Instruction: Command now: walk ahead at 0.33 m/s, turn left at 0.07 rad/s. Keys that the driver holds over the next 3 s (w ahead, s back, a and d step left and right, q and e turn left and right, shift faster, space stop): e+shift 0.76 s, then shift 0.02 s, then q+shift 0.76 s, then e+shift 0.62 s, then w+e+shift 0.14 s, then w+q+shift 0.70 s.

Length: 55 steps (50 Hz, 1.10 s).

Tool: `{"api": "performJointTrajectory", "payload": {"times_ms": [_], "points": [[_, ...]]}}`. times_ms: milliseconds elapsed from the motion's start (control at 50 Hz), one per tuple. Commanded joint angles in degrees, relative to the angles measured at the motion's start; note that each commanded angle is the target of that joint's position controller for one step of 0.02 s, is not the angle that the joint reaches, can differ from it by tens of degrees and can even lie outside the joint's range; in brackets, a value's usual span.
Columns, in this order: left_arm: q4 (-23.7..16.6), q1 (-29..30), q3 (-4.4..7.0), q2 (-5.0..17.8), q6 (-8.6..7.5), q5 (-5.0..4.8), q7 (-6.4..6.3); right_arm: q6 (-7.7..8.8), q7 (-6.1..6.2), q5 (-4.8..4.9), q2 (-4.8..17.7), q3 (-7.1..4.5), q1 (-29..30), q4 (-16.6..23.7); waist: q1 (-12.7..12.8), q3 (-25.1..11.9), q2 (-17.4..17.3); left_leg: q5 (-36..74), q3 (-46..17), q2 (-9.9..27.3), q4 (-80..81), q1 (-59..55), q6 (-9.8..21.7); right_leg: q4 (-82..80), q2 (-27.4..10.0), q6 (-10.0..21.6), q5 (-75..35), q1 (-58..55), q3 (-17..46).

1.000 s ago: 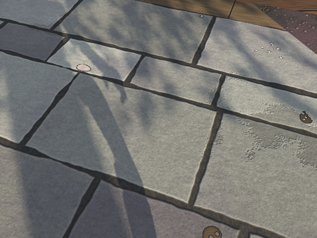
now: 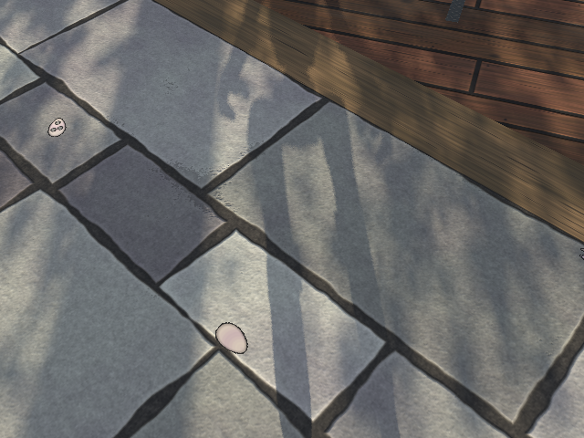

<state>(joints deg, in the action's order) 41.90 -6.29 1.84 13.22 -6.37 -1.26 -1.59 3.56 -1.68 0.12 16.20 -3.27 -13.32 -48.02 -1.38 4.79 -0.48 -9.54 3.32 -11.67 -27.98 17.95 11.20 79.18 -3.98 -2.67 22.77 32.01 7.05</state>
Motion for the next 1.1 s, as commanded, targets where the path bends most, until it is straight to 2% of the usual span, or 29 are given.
{"api": "performJointTrajectory", "payload": {"times_ms": [20,60,180,240,280,300,320,340,360,380,400,440,500,620,680,700,720,740,760,780,800,840,880,920,980,1040,1060,1080,1100], "points": [[0.78,-10.54,1.75,5.23,1.95,0.67,-0.56,2.42,1.03,-0.64,3.67,-0.25,2.95,3.40,4.15,-4.79,3.10,46.43,-9.22,16.77,11.65,6.50,2.81,-15.30,-2.12,-0.29,-6.57,-7.47,-5.14],[0.64,-8.29,1.05,3.59,1.94,0.37,-0.22,2.00,2.45,-1.01,4.97,-0.68,1.87,2.54,2.30,-7.55,-0.32,48.20,-3.03,14.37,10.79,0.71,-0.94,-26.31,-0.66,0.44,-16.45,-6.79,-6.30],[-3.79,0.44,1.82,6.82,1.75,-0.18,3.20,-2.21,5.43,-0.85,5.91,-1.02,2.90,3.54,-2.19,-8.96,-3.98,38.03,0.10,18.80,6.43,-16.10,-5.00,-40.94,0.24,1.14,-27.34,2.68,-8.64],[-4.08,-4.51,2.86,8.35,1.71,0.54,4.77,-3.92,6.03,-0.81,6.03,-1.29,5.97,5.43,0.31,-8.95,-4.11,43.57,0.62,21.61,-1.51,-16.45,-4.34,-41.29,2.52,3.71,-18.19,0.76,-11.35],[-1.73,-16.87,4.23,10.14,1.31,0.85,4.51,-4.39,6.42,-0.43,6.15,-1.38,10.39,7.71,6.74,-12.37,-3.28,49.16,3.01,19.67,-17.16,-10.62,-6.72,-47.77,5.58,8.08,-20.37,-12.64,-11.06],[-1.46,-22.93,5.78,14.62,1.11,1.36,3.44,-3.98,5.91,-0.91,5.96,-1.13,11.72,9.35,10.15,-15.04,4.32,27.07,4.01,13.05,-33.57,-0.04,-9.53,-52.35,0.09,12.67,-42.74,-24.86,0.48],[-3.32,-20.61,6.00,18.13,1.77,3.11,2.23,-3.63,4.25,-2.89,0.87,-0.14,8.08,10.94,3.97,-17.84,20.11,-27.83,-0.28,-1.44,-55.55,21.35,-15.42,-53.29,-12.50,25.16,-62.79,-39.25,27.51],[-6.30,-15.23,6.09,18.29,2.26,4.04,1.81,-2.32,2.49,-1.31,3.46,0.17,1.34,10.16,2.90,-29.59,15.08,-26.23,-14.95,2.09,-61.64,22.57,-14.01,-57.82,-16.23,28.35,-47.54,-43.29,37.95],[-9.06,-9.77,5.69,15.25,2.90,3.06,1.36,-2.04,1.92,0.16,6.41,-0.39,4.93,10.55,2.70,-24.64,7.60,-22.07,-15.28,4.58,-61.01,23.65,-13.30,-58.13,-14.00,25.62,-35.22,-37.71,32.93],[-9.87,-6.71,4.86,12.40,3.90,1.30,0.98,-2.29,1.94,-0.43,6.09,-0.53,8.02,10.97,1.31,-16.15,-0.93,-18.23,-13.59,6.65,-55.52,24.28,-12.92,-59.87,-9.86,21.77,-27.93,-28.51,26.49],[-10.78,-5.36,4.23,10.99,4.65,0.15,0.61,-2.93,2.46,-1.26,5.79,-0.59,9.39,11.27,0.60,-13.78,-3.23,-16.17,-12.70,8.25,-49.82,22.73,-12.80,-60.96,-7.50,19.54,-22.33,-22.88,23.21],[-11.91,-4.03,4.62,11.30,6.12,0.18,0.20,-3.72,2.42,-1.07,3.98,-0.52,9.52,11.78,-0.94,-10.00,0.06,-13.62,-10.73,7.90,-36.23,16.67,-13.10,-62.35,-1.55,16.07,-15.91,-14.62,18.41],[-11.86,-6.60,5.82,13.01,7.45,0.74,-0.99,-3.26,2.96,-0.14,1.86,-0.18,9.59,11.03,0.32,-12.53,4.92,-11.91,-10.14,6.10,-23.26,12.38,-15.02,-60.80,0.23,14.99,-21.07,-16.06,17.87],[-13.36,-5.72,6.71,13.32,9.34,0.37,-1.49,-2.36,3.17,0.66,3.61,-1.24,10.60,10.32,2.69,-13.20,11.02,-7.07,-11.98,5.83,-10.38,7.57,-14.60,-59.75,1.03,11.80,-11.09,-17.95,23.48],[-14.61,-3.14,6.74,13.19,9.76,-0.17,-1.17,-1.25,2.53,0.76,5.27,-2.42,6.78,8.94,0.93,-12.46,12.17,-2.87,-11.68,7.10,2.39,-0.52,-12.55,-57.07,2.85,9.89,-8.94,-16.12,25.84],[-15.02,-3.05,6.29,11.98,9.82,-0.40,-1.04,-1.20,2.57,0.40,6.89,-3.18,4.50,8.09,0.39,-13.15,9.89,0.58,-13.17,11.35,7.82,-7.06,-10.93,-53.52,5.36,8.14,-3.09,-12.37,24.10],[-14.56,-7.09,5.29,8.59,10.01,-0.07,-0.82,-1.70,2.83,-0.71,10.33,-3.92,4.84,8.90,2.76,-15.21,-0.49,0.52,-23.27,23.88,9.48,-14.48,-5.94,-41.24,10.90,5.82,11.02,-5.11,16.46],[-16.70,-6.27,5.61,9.83,9.09,-0.23,-0.16,-2.17,2.68,-3.12,12.30,-4.13,6.26,9.43,4.43,-12.25,-16.83,3.60,-37.02,32.69,13.71,-11.55,1.96,-26.47,15.43,3.16,13.97,5.15,5.79],[-15.52,-6.62,6.82,15.18,8.26,0.39,0.45,-1.86,3.05,-3.27,9.01,-3.72,9.58,11.41,4.79,-10.10,-14.40,3.81,-35.90,34.41,14.01,-9.02,3.73,-16.33,9.49,0.85,9.26,7.57,4.37],[-13.52,-7.31,7.17,16.57,8.38,0.32,0.62,-2.04,3.67,-2.30,5.99,-2.91,11.98,12.45,4.69,-9.03,-9.39,2.54,-28.47,30.21,12.04,-6.89,1.52,-12.99,8.01,0.12,4.75,5.96,3.31],[-11.68,-8.02,6.64,14.73,8.84,0.74,0.30,-2.40,4.00,-1.34,4.86,-2.36,11.95,12.73,4.15,-8.41,-5.16,3.04,-23.51,25.80,10.34,-5.75,-0.31,-9.40,8.02,-0.60,2.04,4.39,2.60],[-11.63,-7.67,4.68,10.10,8.82,1.17,0.29,-2.90,4.14,-0.65,5.85,-1.80,9.08,11.73,2.91,-6.94,-2.72,11.34,-20.56,23.85,9.78,-4.38,0.84,-4.72,9.30,-1.38,1.09,3.95,1.12],[-12.42,-5.08,3.12,7.29,8.14,1.21,-0.02,-3.04,3.61,-0.94,5.54,-1.31,6.18,10.48,1.67,-7.95,-4.48,16.21,-18.30,21.99,8.81,-6.70,1.46,-11.93,8.97,-1.84,1.67,1.82,0.62],[-12.30,-4.18,1.64,4.36,7.70,2.39,0.07,-3.21,2.75,-0.27,4.25,-0.63,7.22,10.25,2.11,-9.52,-8.16,14.02,-16.14,19.05,8.00,-6.94,-0.13,-28.47,5.07,-2.59,2.56,-5.70,-3.15],[-12.47,-1.12,3.00,8.06,7.26,0.65,-0.15,-4.25,2.36,0.66,12.06,-3.37,2.00,9.95,-1.10,-7.78,-13.44,14.98,-22.86,20.68,7.04,-8.74,1.25,-40.64,7.96,-3.02,3.36,-9.51,-5.89],[-10.06,-5.52,3.55,8.48,6.60,0.14,-0.43,-4.31,2.76,2.44,11.34,-3.61,3.10,10.61,2.09,-9.20,-12.45,18.42,-27.95,20.23,4.69,-9.64,-0.56,-58.50,8.33,0.12,-8.10,-17.38,-4.05],[-9.24,-7.33,4.05,9.84,6.42,0.25,-0.53,-4.22,3.11,2.95,9.96,-3.45,2.86,10.77,2.42,-10.98,-11.12,14.08,-27.26,18.75,3.28,-5.02,-3.05,-61.13,5.69,1.70,-12.70,-24.90,-2.97],[-8.92,-10.09,4.69,12.04,6.62,1.15,-0.91,-3.94,3.20,2.61,7.38,-2.87,2.63,11.32,2.94,-13.90,-5.33,3.27,-23.57,16.07,-3.14,3.60,-6.22,-58.95,-2.33,4.91,-20.04,-34.39,1.31],[-8.23,-8.27,5.95,16.69,7.51,2.80,-0.80,-3.17,2.70,2.02,3.85,-2.06,2.20,13.38,0.70,-12.04,14.62,-15.85,-11.51,8.00,-12.33,17.72,-10.22,-57.52,-14.81,12.69,-35.48,-36.05,12.36]]}}
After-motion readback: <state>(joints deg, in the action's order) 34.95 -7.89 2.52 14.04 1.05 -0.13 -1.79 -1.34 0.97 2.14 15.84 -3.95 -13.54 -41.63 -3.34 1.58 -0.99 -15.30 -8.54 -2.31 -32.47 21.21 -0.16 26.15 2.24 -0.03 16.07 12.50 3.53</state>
